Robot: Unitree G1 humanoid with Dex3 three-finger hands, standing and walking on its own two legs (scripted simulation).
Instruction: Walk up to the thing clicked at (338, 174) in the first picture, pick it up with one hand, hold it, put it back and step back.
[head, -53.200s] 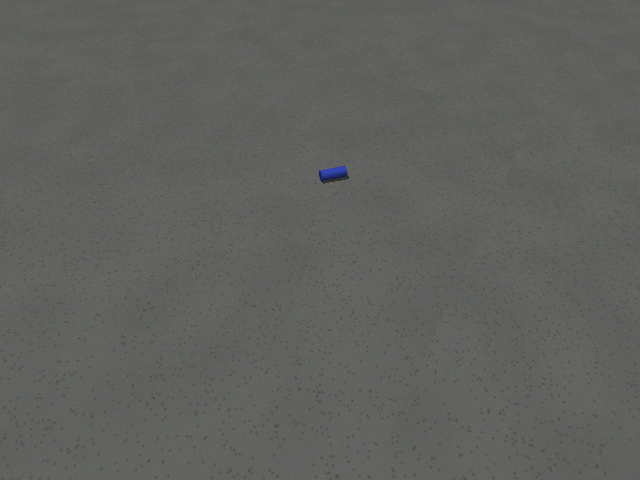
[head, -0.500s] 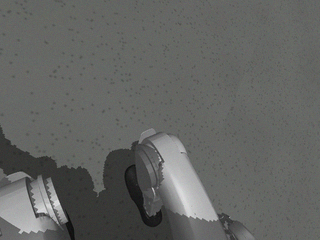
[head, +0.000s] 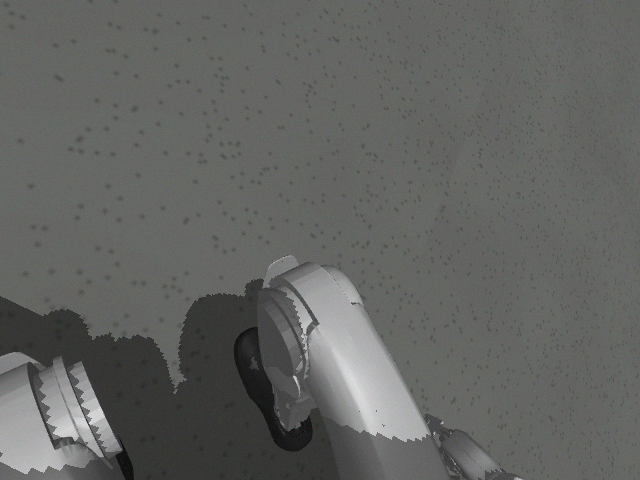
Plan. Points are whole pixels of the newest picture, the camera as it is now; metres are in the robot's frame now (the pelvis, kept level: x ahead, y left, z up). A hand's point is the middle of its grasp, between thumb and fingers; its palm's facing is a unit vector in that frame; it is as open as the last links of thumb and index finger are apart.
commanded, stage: rest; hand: left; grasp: from above
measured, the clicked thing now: out of the picture +0.48 +0.33 -0.28
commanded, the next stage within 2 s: open in 0.04 s
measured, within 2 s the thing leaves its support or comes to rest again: neither
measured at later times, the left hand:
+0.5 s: hand out of the picture +0.47 +0.32 -0.23, palm faces -0.45 -0.08 -0.89, open 9.7 cm
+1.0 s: hand out of the picture +0.47 +0.33 -0.24, palm faces -0.46 -0.07 -0.89, open 12.5 cm
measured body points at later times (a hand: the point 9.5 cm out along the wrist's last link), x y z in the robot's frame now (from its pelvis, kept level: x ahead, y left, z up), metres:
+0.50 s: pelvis -0.01 +0.00 +0.00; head +0.27 +0.13 +0.33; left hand +0.49 +0.32 -0.18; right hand +0.04 -0.26 -0.05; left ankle +0.06 +0.13 -0.27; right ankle +0.11 -0.12 -0.27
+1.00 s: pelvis +0.00 +0.00 +0.00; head +0.28 +0.13 +0.33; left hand +0.49 +0.33 -0.18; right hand +0.04 -0.25 -0.05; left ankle +0.06 +0.13 -0.27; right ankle +0.11 -0.12 -0.27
